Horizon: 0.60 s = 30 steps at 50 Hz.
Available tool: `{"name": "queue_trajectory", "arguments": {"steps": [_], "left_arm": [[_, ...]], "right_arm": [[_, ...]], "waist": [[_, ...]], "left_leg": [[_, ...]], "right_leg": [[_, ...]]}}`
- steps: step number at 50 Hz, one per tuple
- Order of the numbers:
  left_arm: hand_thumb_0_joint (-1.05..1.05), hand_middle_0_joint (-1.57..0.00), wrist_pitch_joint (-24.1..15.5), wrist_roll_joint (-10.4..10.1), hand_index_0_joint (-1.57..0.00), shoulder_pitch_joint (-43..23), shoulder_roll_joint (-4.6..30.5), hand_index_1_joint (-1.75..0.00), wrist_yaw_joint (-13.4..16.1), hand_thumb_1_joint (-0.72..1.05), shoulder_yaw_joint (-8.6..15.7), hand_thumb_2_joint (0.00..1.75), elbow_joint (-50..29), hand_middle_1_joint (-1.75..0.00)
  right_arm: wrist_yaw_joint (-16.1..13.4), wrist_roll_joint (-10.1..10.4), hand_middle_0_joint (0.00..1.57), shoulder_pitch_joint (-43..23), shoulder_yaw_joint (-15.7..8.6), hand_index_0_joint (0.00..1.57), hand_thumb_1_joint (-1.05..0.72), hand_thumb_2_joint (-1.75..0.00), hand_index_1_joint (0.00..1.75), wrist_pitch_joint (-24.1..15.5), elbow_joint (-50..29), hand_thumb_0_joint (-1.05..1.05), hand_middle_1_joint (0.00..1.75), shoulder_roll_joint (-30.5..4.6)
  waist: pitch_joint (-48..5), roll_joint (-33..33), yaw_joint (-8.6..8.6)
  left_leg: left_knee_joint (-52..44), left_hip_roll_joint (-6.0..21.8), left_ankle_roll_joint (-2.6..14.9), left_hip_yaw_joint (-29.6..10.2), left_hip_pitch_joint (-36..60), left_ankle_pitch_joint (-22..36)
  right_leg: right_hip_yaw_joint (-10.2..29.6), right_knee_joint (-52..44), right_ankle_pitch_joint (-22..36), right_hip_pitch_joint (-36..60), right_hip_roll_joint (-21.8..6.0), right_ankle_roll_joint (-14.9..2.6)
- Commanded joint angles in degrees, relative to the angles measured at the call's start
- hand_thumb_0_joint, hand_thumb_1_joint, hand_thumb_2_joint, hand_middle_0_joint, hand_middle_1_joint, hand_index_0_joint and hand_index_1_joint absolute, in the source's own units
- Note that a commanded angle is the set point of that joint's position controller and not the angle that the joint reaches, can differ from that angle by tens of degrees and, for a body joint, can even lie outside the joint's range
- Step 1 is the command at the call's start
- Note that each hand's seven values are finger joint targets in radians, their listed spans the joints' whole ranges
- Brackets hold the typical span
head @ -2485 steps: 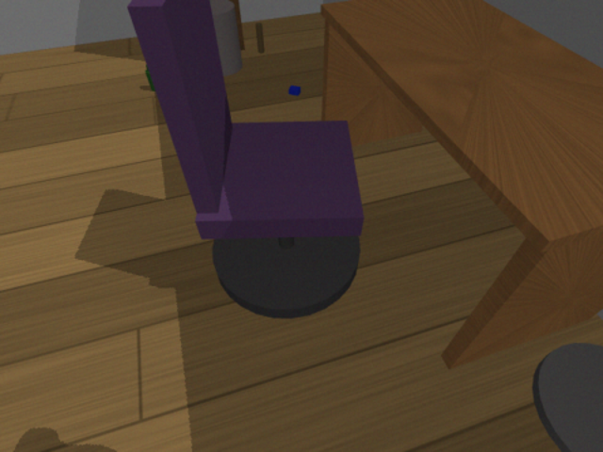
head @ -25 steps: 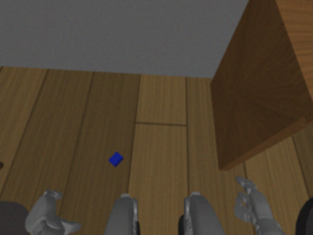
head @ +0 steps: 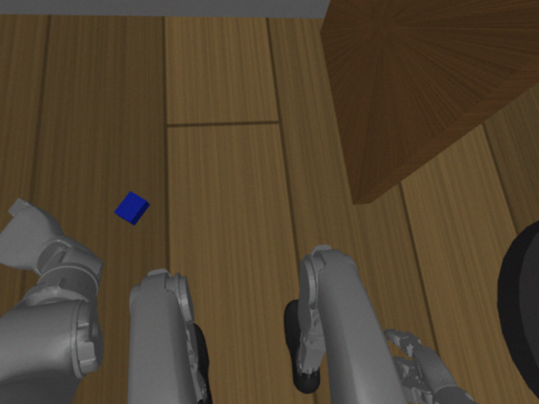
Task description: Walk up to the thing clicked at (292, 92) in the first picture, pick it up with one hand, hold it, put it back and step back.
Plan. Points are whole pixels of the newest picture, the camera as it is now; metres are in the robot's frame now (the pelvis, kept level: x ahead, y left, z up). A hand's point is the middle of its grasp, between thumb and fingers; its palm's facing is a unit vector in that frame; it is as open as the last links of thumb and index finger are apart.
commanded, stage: rise first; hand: left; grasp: from above
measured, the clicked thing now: (132, 208) +0.51 +0.26 -0.42
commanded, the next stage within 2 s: none
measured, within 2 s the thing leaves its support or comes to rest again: neither
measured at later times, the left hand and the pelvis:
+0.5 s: hand (85, 222) +0.44 +0.30 -0.24, palm faces -0.16 -0.40 -0.90, open 13.4 cm; pelvis +0.00 +0.01 -0.08, yaw -1 degrees
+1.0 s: hand (94, 216) +0.46 +0.30 -0.28, palm faces -0.16 -0.40 -0.90, open 13.6 cm; pelvis +0.00 +0.01 -0.11, yaw -3 degrees
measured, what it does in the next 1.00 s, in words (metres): lowers itself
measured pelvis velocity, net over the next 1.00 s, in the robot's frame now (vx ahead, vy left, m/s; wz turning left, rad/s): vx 0.00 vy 0.01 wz -0.05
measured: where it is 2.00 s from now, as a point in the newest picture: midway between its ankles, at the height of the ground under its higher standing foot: (251, 375)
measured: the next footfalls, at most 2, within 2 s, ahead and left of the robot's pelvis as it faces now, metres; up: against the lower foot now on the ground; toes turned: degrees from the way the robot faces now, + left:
none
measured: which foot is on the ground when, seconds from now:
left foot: down 0.00-1.00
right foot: down 0.00-1.00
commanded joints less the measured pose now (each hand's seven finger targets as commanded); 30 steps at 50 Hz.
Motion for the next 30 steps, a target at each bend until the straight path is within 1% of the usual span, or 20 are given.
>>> {"name": "queue_trajectory", "arguments": {"steps": [1, 2, 5, 7, 10, 13, 14, 15, 18, 19, 20, 21, 22, 23, 24, 25, 26, 27, 28, 30], "left_arm": [[0.0, -0.32, -0.33, 1.34, -0.3, -17.23, 17.13, -0.81, 1.95, -0.33, 2.27, 0.81, -1.81, -0.8], [0.0, -0.31, -0.5, 1.19, -0.3, -18.56, 18.24, -0.81, 1.71, -0.32, 3.18, 0.81, -1.43, -0.81], [0.0, -0.26, -1.15, 0.37, -0.28, -23.56, 18.5, -0.85, 0.99, -0.32, 3.68, 0.81, 0.01, -0.87], [0.0, -0.23, -1.17, 0.66, -0.24, -24.2, 19.35, -0.87, 0.66, -0.36, 4.77, 0.84, 2.65, -0.88], [0.0, -0.18, -0.87, 1.66, -0.2, -27.29, 18.78, -0.93, 1.19, -0.41, 4.96, 0.88, 5.87, -0.94], [0.0, -0.15, -0.48, 2.31, -0.17, -31.03, 17.88, -0.97, 1.6, -0.44, 4.85, 0.91, 7.58, -0.98], [0.0, -0.15, -0.84, 2.42, -0.17, -33.66, 19.03, -0.97, 1.83, -0.45, 5.58, 0.91, 6.38, -0.98], [0.0, -0.14, -0.65, 2.68, -0.16, -32.44, 19.25, -0.97, 2.08, -0.45, 5.88, 0.91, 9.78, -0.99], [0.0, -0.14, -1.37, 3.71, -0.17, -34.07, 22.36, -1.0, 2.08, -0.44, 7.36, 0.89, 9.02, -1.03], [0.0, -0.13, -0.86, 4.09, -0.18, -30.8, 21.48, -1.01, 1.75, -0.42, 6.67, 0.87, 14.25, -1.05], [0.0, -0.13, -1.59, 4.62, -0.17, -34.85, 24.16, -1.01, 1.46, -0.43, 7.63, 0.87, 9.15, -1.05], [0.0, -0.13, -2.03, 4.4, -0.17, -35.0, 25.7, -1.01, 1.59, -0.44, 8.99, 0.88, 8.95, -1.05], [0.0, -0.12, -1.78, 4.83, -0.17, -33.66, 24.8, -1.02, 1.18, -0.43, 8.58, 0.87, 11.03, -1.07], [0.0, -0.1, -2.0, 5.78, -0.15, -34.3, 25.99, -1.03, 0.85, -0.45, 8.86, 0.88, 9.45, -1.09], [0.0, -0.09, -1.88, 5.82, -0.14, -33.85, 26.69, -1.05, 0.98, -0.46, 9.75, 0.89, 11.06, -1.1], [0.0, -0.09, -1.82, 6.03, -0.14, -33.04, 25.29, -1.05, 0.59, -0.46, 8.89, 0.89, 12.57, -1.1], [0.0, -0.08, -2.17, 6.49, -0.14, -34.52, 25.9, -1.05, 0.37, -0.46, 8.73, 0.89, 12.05, -1.1], [0.0, -0.08, -2.35, 6.26, -0.13, -34.29, 26.82, -1.05, 0.38, -0.48, 9.58, 0.9, 11.39, -1.1], [0.0, -0.09, -2.4, 6.72, -0.13, -33.19, 28.29, -1.04, 0.45, -0.47, 10.87, 0.91, 11.38, -1.08], [0.0, -0.09, -2.39, 6.9, -0.14, -33.15, 28.3, -1.04, 0.27, -0.47, 10.52, 0.9, 11.82, -1.09]], "right_arm": [[1.53, 0.04, 0.2, 6.85, -2.85, 0.2, -0.9, -0.91, 0.3, -2.83, -1.73, 0.0, 0.3, -10.92], [1.94, 0.08, 0.2, 7.86, -2.62, 0.2, -0.9, -0.9, 0.3, -3.06, -1.45, 0.0, 0.3, -10.96], [2.91, 0.04, 0.2, 9.41, -2.62, 0.2, -0.9, -0.9, 0.3, -3.68, -0.53, 0.0, 0.3, -12.14], [3.84, 0.22, 0.2, 10.84, -2.48, 0.2, -0.9, -0.9, 0.3, -4.12, 0.08, 0.0, 0.3, -12.72], [4.71, 0.33, 0.2, 12.31, -2.65, 0.2, -0.9, -0.91, 0.3, -4.81, 0.6, 0.0, 0.3, -14.34], [5.75, -0.21, 0.2, 14.25, -2.55, 0.2, -0.9, -0.91, 0.3, -5.28, 1.44, 0.0, 0.3, -14.99], [6.2, -0.35, 0.2, 15.43, -2.52, 0.2, -0.9, -0.9, 0.3, -5.43, 1.92, 0.0, 0.3, -15.18], [6.46, -0.29, 0.2, 15.55, -2.27, 0.2, -0.9, -0.91, 0.3, -5.47, 1.74, 0.0, 0.3, -15.86], [7.46, -0.74, 0.2, 17.01, -1.38, 0.2, -0.9, -0.91, 0.3, -5.82, 2.21, 0.0, 0.3, -15.34], [7.74, -0.76, 0.2, 16.14, -2.0, 0.2, -0.9, -0.91, 0.3, -5.71, 1.68, 0.0, 0.3, -16.51], [8.03, -1.03, 0.2, 17.29, -1.75, 0.2, -0.91, -0.91, 0.3, -5.83, 2.34, 0.0, 0.3, -15.86], [8.38, -1.01, 0.2, 18.53, -1.79, 0.2, -0.91, -0.91, 0.3, -5.81, 2.13, 0.0, 0.3, -16.22], [8.68, -1.1, 0.2, 18.6, -1.57, 0.2, -0.9, -0.9, 0.3, -5.83, 1.92, 0.0, 0.3, -15.92], [9.0, -1.25, 0.2, 19.14, -1.15, 0.2, -0.9, -0.9, 0.3, -5.97, 2.35, 0.0, 0.3, -15.6], [9.32, -1.22, 0.2, 19.93, -1.34, 0.2, -0.91, -0.9, 0.3, -5.9, 2.47, 0.0, 0.3, -16.37], [9.65, -1.34, 0.2, 19.79, -1.16, 0.2, -0.91, -0.91, 0.3, -5.93, 2.53, 0.0, 0.3, -15.89], [9.95, -1.71, 0.2, 19.98, -1.34, 0.2, -0.91, -0.9, 0.3, -6.06, 2.75, 0.0, 0.3, -16.23], [10.05, -1.56, 0.2, 20.18, -1.75, 0.2, -0.91, -0.91, 0.3, -6.16, 2.24, 0.0, 0.3, -17.2], [10.26, -1.42, 0.2, 20.52, -0.88, 0.2, -0.9, -0.9, 0.3, -6.2, 2.27, 0.0, 0.3, -16.34], [10.73, -1.68, 0.2, 20.65, -1.07, 0.2, -0.91, -0.91, 0.3, -6.2, 2.44, 0.0, 0.3, -16.81]], "waist": [[-33.19, 6.73, -0.24], [-33.61, 6.45, -0.74], [-33.01, 8.25, -2.4], [-32.6, 9.11, -2.59], [-32.09, 12.11, -3.49], [-31.12, 14.14, -5.53], [-31.06, 14.03, -5.98], [-30.47, 13.48, -5.99], [-31.46, 14.03, -5.93], [-30.0, 12.74, -5.72], [-30.51, 12.26, -6.55], [-32.18, 12.51, -5.53], [-32.31, 11.76, -6.31], [-33.03, 12.66, -6.37], [-32.92, 13.19, -5.89], [-30.79, 12.92, -6.81], [-29.98, 12.17, -7.4], [-30.71, 11.63, -6.58], [-32.1, 12.22, -6.3], [-31.14, 13.2, -6.67]], "left_leg": [[-10.57, -3.19, 0.75, 2.29, 19.01, 0.48], [-9.67, -3.04, 0.76, 2.08, 19.39, 1.14], [-8.18, -2.97, 0.77, 1.72, 18.0, 0.12], [-7.5, -2.99, 0.62, 1.44, 17.5, -0.01], [-6.87, -2.77, 0.08, 0.66, 19.02, 0.34], [-6.02, -2.45, -0.2, -0.24, 20.06, 1.71], [-5.38, -2.47, -0.14, -0.23, 19.37, 2.25], [-4.86, -2.51, -0.06, -0.24, 18.73, 1.98], [-2.81, -2.73, -0.06, 0.65, 17.15, 4.37], [-2.0, -2.78, 0.26, 1.21, 15.01, 3.28], [-0.62, -3.1, 0.66, 1.79, 13.15, 3.75], [-0.16, -2.95, 0.45, 2.41, 13.22, 5.81], [0.91, -3.0, 0.62, 2.54, 13.21, 6.96], [1.45, -3.06, 0.64, 2.59, 13.73, 8.17], [1.45, -3.08, 0.5, 2.68, 12.92, 8.09], [1.95, -3.04, 0.58, 2.38, 12.24, 8.35], [2.57, -3.01, 0.77, 2.54, 11.08, 7.53], [2.88, -3.06, 0.95, 2.73, 10.44, 7.63], [2.92, -3.04, 0.86, 2.44, 11.45, 9.02], [3.33, -3.09, 0.94, 2.5, 10.69, 8.39]], "right_leg": [[0.15, -12.64, -3.37, 16.07, 2.32, 0.11], [-0.16, -11.45, -1.82, 15.24, 2.19, 0.22], [-0.64, -8.94, -1.66, 12.43, 2.09, 0.05], [-1.24, -7.03, -0.85, 10.41, 1.88, -0.1], [-1.97, -4.52, 0.78, 6.27, 1.73, -0.49], [-2.36, -1.85, 3.14, 3.42, 1.48, -0.82], [-2.43, -1.39, 3.61, 3.34, 1.48, -0.81], [-2.57, -0.98, 3.28, 2.55, 1.54, -0.81], [-2.39, 0.14, 4.86, 3.73, 1.51, -0.63], [-2.46, -0.02, 3.29, 3.99, 1.77, -0.62], [-2.11, -0.14, 3.99, 5.2, 1.83, -0.23], [-2.0, 0.09, 5.52, 7.69, 2.01, -0.19], [-1.96, 0.6, 6.58, 7.69, 1.97, -0.18], [-2.11, 1.01, 7.73, 7.47, 2.0, -0.13], [-2.23, 1.43, 7.61, 7.66, 2.16, -0.2], [-2.46, 1.95, 8.06, 6.61, 2.07, -0.18], [-2.71, 1.86, 7.34, 7.08, 2.34, -0.1], [-2.69, 1.52, 7.25, 8.1, 2.5, -0.06], [-2.75, 2.22, 8.38, 8.07, 2.37, -0.09], [-3.08, 3.05, 7.75, 7.48, 2.46, -0.22]]}}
